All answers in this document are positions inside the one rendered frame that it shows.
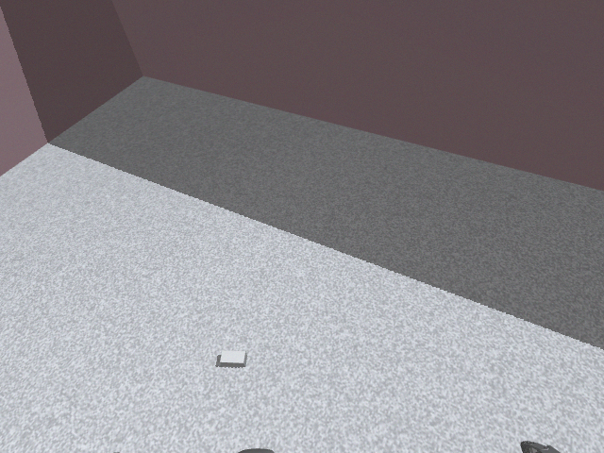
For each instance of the small box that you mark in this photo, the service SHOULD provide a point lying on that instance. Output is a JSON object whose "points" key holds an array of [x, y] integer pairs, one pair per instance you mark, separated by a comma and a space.
{"points": [[233, 358]]}

